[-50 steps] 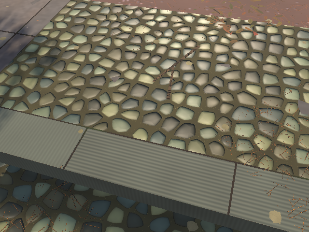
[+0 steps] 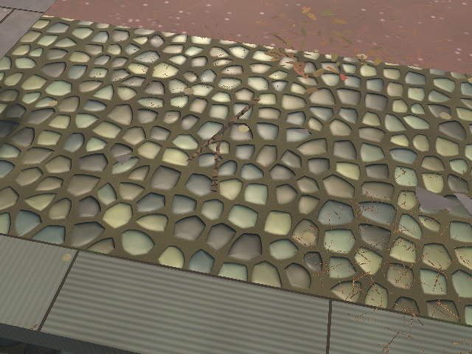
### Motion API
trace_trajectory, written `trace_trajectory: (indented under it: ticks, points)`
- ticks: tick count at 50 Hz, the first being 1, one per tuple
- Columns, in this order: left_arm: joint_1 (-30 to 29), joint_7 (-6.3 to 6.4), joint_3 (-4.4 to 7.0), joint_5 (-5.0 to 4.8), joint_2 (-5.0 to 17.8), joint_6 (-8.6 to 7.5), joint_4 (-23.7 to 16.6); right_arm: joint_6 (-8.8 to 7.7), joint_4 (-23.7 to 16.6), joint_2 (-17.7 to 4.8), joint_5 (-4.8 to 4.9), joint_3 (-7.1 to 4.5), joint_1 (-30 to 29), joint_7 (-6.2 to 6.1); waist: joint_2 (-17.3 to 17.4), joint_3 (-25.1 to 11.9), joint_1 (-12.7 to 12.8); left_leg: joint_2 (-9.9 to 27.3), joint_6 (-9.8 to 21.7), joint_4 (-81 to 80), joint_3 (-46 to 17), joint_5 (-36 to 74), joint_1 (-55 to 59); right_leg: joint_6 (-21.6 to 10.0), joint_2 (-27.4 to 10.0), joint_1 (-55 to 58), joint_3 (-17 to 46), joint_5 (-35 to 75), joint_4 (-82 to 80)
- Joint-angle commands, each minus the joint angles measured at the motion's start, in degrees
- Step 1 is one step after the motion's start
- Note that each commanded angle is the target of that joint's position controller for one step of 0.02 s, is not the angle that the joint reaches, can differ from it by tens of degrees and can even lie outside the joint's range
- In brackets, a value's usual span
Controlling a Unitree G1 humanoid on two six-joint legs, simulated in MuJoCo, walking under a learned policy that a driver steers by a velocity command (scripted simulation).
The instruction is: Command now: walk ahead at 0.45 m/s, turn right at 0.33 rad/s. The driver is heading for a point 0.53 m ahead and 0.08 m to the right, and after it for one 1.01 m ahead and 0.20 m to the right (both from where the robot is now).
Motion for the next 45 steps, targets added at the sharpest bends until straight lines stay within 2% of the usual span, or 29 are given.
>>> trace_trajectory:
  ticks: [1, 4, 6, 8, 9, 10, 11, 12, 13, 14, 16, 18, 20, 22, 25, 27, 28, 30, 31, 32, 33, 34, 35, 36, 37, 38, 40, 42, 45]
  points:
    - [-8.3, -0.32, -1.14, 0.37, -0.5, -0.14, -5.8, -0.52, -2.2, -10.4, -0.14, -1.76, 0.7, -0.86, 8.1, 4.4, -1.2, 14.0, 6.7, -5.0, -1.5, 22.3, -6.8, 0.5, 1.9, 2.4, -4.0, 5.7, -6.5]
    - [-8.8, -1.15, -0.85, 0.45, 0.9, 0.5, -7.5, 0.33, -2.6, -9.9, 0.67, -1.55, -0.3, -1.17, 6.8, 5.3, 1.0, 17.3, 5.5, 0.4, 0.6, 39.1, -0.5, -3.0, 2.3, -0.1, -3.9, 0.9, -6.4]
    - [-6.5, -1.82, 0.2, 0.9, 2.7, 0.54, -8.3, 1.25, -4.0, -11.3, 0.54, -1.65, -2.2, -1.82, 8.0, 1.1, 3.8, 17.3, 3.9, 9.4, 3.3, 60.7, 1.7, -5.2, 5.3, 6.1, -6.7, -2.4, -7.4]
    - [7.7, -2.1, 2.81, 0.86, 6.4, 0.86, -5.1, 2.12, -5.6, -13.1, 0.21, -1.91, -5.1, -2.36, 9.6, -7.0, 11.5, 15.9, 2.2, 28.0, 4.8, 68.5, -3.2, -7.8, 8.7, 25.0, -7.5, 0.1, -11.8]
    - [16.5, -1.33, 4.35, 0.53, 8.8, 1.28, -3.2, 1.49, -6.9, -13.4, 0.28, -1.88, -6.7, -2.05, 6.0, -9.8, 15.7, 12.3, -0.2, 42.5, 4.9, 54.6, -14.3, -9.3, 7.5, 39.9, -2.7, 4.7, -17.5]
    - [18.4, -0.01, 4.49, 0.27, 13.3, 2.17, -1.8, -0.55, -8.6, -5.2, -2.37, 0.3, -4.8, -0.64, -14.2, -9.6, 10.2, 2.3, -2.9, 66.9, 4.1, -11.0, -34.6, -13.6, -5.8, 51.5, 19.1, 17.8, -18.0]
    - [19.3, -0.11, 4.3, 1.88, 13.8, 1.77, -3.0, -2.91, -8.9, -3.9, 1.0, 1.04, 0.9, 0.61, -12.4, -22.0, 8.5, -1.4, -3.0, 80.8, -9.1, -17.7, -46.0, -24.9, -16.6, 61.2, 47.1, 1.2, -29.3]
    - [18.0, -0.16, 4.17, 1.64, 10.0, 1.5, -2.4, -4.08, -9.5, -7.9, 2.8, -0.03, -4.4, 1.12, -3.0, -13.3, 10.0, 1.7, -2.4, 81.7, -10.1, -12.1, -53.2, -22.8, -14.6, 55.7, 44.8, -14.0, -33.9]
    - [15.6, -0.37, 3.15, 1.26, 6.5, 1.32, -2.4, -4.5, -11.0, -7.9, 3.21, -0.06, -8.4, 1.12, 1.9, -5.5, 8.6, 4.1, -1.6, 81.1, -8.1, -8.0, -56.3, -20.5, -12.2, 47.3, 38.2, -21.1, -35.2]
    - [11.6, -0.79, 2.06, 1.71, 4.1, 1.06, -3.6, -4.26, -11.4, -7.1, 2.5, 0.0, -10.2, 0.7, 6.4, -1.3, 6.1, 5.9, -1.7, 81.0, -7.2, -5.6, -55.4, -18.6, -10.2, 38.4, 34.3, -21.0, -36.0]
    - [6.9, -0.56, 0.78, 2.68, 2.2, 1.05, -5.4, -2.64, -12.9, -6.0, 1.33, -0.09, -8.9, 0.55, 3.4, 1.9, 1.6, 7.8, -2.2, 83.3, -7.0, -3.4, -53.0, -17.4, -6.1, 24.8, 27.5, -16.4, -37.1]
    - [7.1, 0.16, 0.25, 2.42, 2.4, 1.84, -5.1, -1.46, -14.8, -3.5, 0.37, 0.65, -7.9, 0.91, 0.6, 2.7, -0.5, 8.9, -3.9, 85.6, -4.7, -2.6, -55.9, -16.7, -3.8, 17.6, 20.8, -9.7, -36.1]
    - [14.4, 0.68, -0.59, 3.13, 1.3, 2.7, -1.5, -0.39, -16.4, 2.1, 0.67, 2.85, -8.8, 0.64, -3.1, 2.9, 0.9, 8.0, -6.1, 104.0, -1.2, -6.4, -66.8, -17.1, -4.2, 16.2, 18.5, -5.3, -34.7]
    - [18.9, 0.93, -1.65, 2.34, -0.1, 3.16, 0.9, -0.38, -19.5, 2.9, 1.39, 4.06, -12.4, 0.34, -2.0, 3.9, 2.0, 8.7, -5.8, 112.8, -1.4, -8.1, -79.4, -15.6, -5.3, 19.5, 19.4, -9.2, -33.4]
    - [22.3, 2.08, -2.62, 1.31, -0.9, 4.01, 2.8, -1.97, -27.5, 4.3, 0.2, 6.41, -24.7, 0.62, 0.6, 3.3, 4.5, 9.4, -5.6, 95.4, 2.6, -1.1, -82.3, -11.7, -1.6, 19.6, 16.1, -9.6, -33.1]
    - [24.3, 3.89, -1.81, 1.16, 1.8, 4.09, 3.1, -2.43, -30.6, 3.9, -1.04, 7.17, -29.3, 0.65, 0.4, -1.3, 5.9, 8.4, -5.5, 76.2, 6.3, 6.0, -64.3, -12.3, -2.7, 16.2, 13.7, 2.2, -41.1]
    - [23.0, 4.02, -2.13, 0.96, 0.8, 3.8, 3.6, -2.3, -30.7, 2.7, -0.02, 6.51, -28.6, 0.7, -3.3, -4.9, 4.5, 7.9, -3.6, 66.4, 8.0, 7.6, -51.7, -11.6, -3.4, 17.0, 10.1, 18.2, -44.8]
    - [22.3, 3.88, -1.6, 1.01, 5.0, 3.23, 3.9, -1.86, -28.3, -1.7, 1.83, 4.55, -20.3, 0.34, -10.4, -11.4, 0.2, 1.6, -0.4, 57.6, 11.1, 4.6, -38.3, -9.7, -3.2, 29.2, 3.9, 67.7, -36.3]
    - [21.1, 4.05, -1.17, 0.86, 6.8, 3.68, 3.7, -1.63, -26.6, -5.2, 1.39, 3.22, -14.4, 0.86, -13.3, -13.7, -2.7, -0.2, 1.1, 52.2, 10.0, 1.1, -37.8, -8.4, -4.9, 40.5, 3.8, 84.3, -30.1]
    - [18.7, 4.09, -1.1, 1.18, 7.3, 4.35, 3.8, -1.33, -24.8, -7.2, 1.36, 2.43, -8.6, 1.82, -13.8, -15.4, -5.7, -0.2, 3.0, 43.1, 7.0, 1.0, -36.9, -7.4, -6.8, 49.8, 3.7, 89.9, -22.7]
    - [14.8, 4.16, -0.65, 2.03, 8.2, 4.74, 2.8, -0.94, -22.1, -8.8, 1.43, 1.78, -1.5, 2.91, -9.9, -17.8, -9.5, 0.4, 4.6, 32.7, 2.7, 7.6, -29.9, -6.4, -6.4, 52.3, 1.9, 88.3, -12.8]
    - [17.7, 4.05, -0.94, 4.42, 5.1, 3.67, -1.0, -0.47, -19.7, -15.0, -1.18, 0.22, 4.1, 3.66, 11.4, -23.1, -6.8, 9.6, 10.9, 30.6, -18.0, 30.0, -10.5, -4.0, 1.2, 34.5, 1.7, 52.0, 7.7]
    - [20.9, 1.66, -1.93, 6.02, -2.0, 2.41, -2.6, 0.76, -19.6, -15.2, -3.83, -0.04, 1.5, 2.22, 29.4, -28.4, -1.4, 22.3, 22.6, 11.5, -54.2, 42.0, 2.3, 0.2, 18.0, 11.6, 6.4, -14.1, 35.1]
    - [22.9, -0.95, -0.38, 5.24, 2.3, 0.81, -0.5, 0.75, -21.1, -10.1, -3.45, 0.53, -3.9, 0.79, 14.9, -25.0, -0.1, 24.2, 19.9, 10.5, -54.7, 31.7, -4.7, -0.6, 14.3, 6.9, 14.5, -17.0, 53.1]
    - [14.4, -1.57, -0.73, 3.37, 0.8, 1.21, -4.8, 0.87, -20.5, -8.0, -0.47, 0.85, -7.8, 0.41, 6.2, -13.1, 0.8, 21.6, 16.4, 11.3, -46.9, 20.0, -14.9, -1.5, 12.5, 0.3, 10.1, -18.8, 56.7]
    - [8.5, -1.17, -1.11, 2.68, -0.4, 1.91, -7.8, 0.79, -18.3, -5.1, 1.23, 1.41, -8.7, 0.75, -1.0, -2.2, 2.7, 17.8, 13.1, 11.4, -35.3, 14.1, -24.3, -2.5, 9.3, -4.5, 6.9, -19.5, 55.9]
    - [9.1, 0.15, -1.75, 1.56, -1.1, 2.4, -11.2, 0.39, -16.8, -2.4, 0.55, 1.61, -10.6, 1.29, -0.3, 1.6, 7.3, 9.5, 8.6, 10.0, -19.3, 8.6, -32.9, -4.3, 4.4, -2.5, 5.2, -12.9, 48.1]
    - [9.5, 1.19, -2.4, 1.87, -1.9, 1.72, -13.1, 0.27, -16.8, -1.5, 0.67, 1.27, -10.7, 1.24, 2.5, 0.9, 7.8, 5.8, 9.3, 8.8, -13.5, 17.8, -32.9, -3.2, 3.6, -2.0, 3.9, -8.6, 39.2]
    - [8.1, 3.73, -1.68, 2.73, 0.2, 1.6, -14.2, -0.22, -18.4, -7.4, -0.67, -0.47, -8.7, 0.51, 5.3, -6.4, 7.0, 6.8, 11.0, 7.7, -10.7, 41.1, -24.7, 1.5, 4.4, 0.7, 0.3, -5.4, 21.4]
